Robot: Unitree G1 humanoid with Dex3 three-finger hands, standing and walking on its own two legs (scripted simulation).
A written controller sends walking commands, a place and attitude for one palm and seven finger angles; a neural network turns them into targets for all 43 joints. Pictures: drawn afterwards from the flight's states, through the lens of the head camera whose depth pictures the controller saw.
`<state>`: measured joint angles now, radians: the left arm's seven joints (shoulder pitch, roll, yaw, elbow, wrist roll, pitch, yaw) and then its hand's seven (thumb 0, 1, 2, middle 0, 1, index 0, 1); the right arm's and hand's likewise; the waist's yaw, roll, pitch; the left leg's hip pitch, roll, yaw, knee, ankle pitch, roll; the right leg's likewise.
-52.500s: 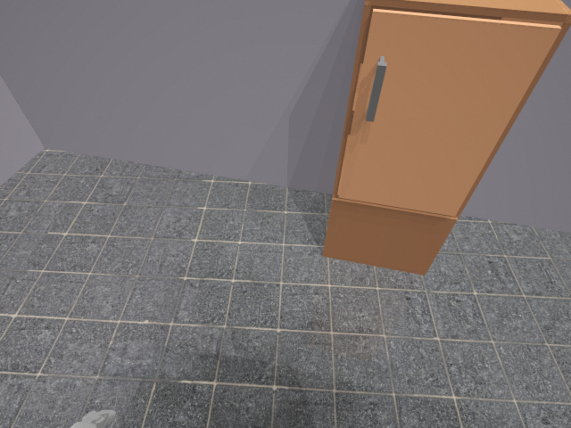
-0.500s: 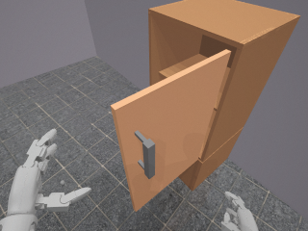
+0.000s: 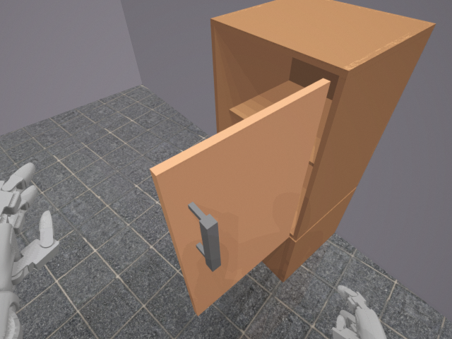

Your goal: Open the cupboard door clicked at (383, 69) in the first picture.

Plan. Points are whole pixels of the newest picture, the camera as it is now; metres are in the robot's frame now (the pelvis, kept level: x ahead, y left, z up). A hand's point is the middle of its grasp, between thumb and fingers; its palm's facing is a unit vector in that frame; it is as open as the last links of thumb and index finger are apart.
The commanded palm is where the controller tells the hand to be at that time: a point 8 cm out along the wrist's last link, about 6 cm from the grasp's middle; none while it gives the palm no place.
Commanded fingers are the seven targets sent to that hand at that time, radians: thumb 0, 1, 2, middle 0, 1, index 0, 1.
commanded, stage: draw the hand back to the body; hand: left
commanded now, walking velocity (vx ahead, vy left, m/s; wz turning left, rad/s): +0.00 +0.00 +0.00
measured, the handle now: (204, 237) +0.28 +0.08 +0.04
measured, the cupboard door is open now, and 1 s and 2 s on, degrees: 90 90 90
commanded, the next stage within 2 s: step back with the hand held close in 0.24 s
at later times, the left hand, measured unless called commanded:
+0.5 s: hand (68, 237) +0.19 +0.24 +0.16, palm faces +0.43 -0.78 -0.46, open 7.4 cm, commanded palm +0.14 +0.27 +0.17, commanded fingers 0.00 0.90 0.90 -0.20 -0.30 -0.20 -0.30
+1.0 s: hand (2, 297) +0.12 +0.28 +0.15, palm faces +0.38 -0.77 -0.51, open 7.4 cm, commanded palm +0.06 +0.32 +0.17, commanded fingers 0.00 0.90 0.90 -0.20 -0.30 -0.20 -0.30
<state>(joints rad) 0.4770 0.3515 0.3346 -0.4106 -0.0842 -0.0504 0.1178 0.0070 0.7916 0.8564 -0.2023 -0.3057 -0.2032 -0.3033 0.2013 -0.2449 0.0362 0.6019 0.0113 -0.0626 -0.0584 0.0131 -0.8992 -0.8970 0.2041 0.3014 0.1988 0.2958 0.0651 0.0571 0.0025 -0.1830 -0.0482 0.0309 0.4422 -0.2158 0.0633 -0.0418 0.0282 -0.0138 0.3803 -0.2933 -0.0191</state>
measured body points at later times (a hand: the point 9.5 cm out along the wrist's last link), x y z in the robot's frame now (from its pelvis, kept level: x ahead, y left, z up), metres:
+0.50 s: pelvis +0.00 -0.03 +0.00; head +0.00 -0.05 +0.45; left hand +0.17 +0.28 +0.19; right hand +0.19 -0.26 -0.09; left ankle +0.02 +0.07 -0.74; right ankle -0.05 -0.11 -0.74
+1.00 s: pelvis -0.08 +0.02 -0.01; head -0.07 +0.03 +0.44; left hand +0.09 +0.32 +0.18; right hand +0.09 -0.23 -0.08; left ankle +0.02 +0.07 -0.74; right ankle -0.07 -0.11 -0.74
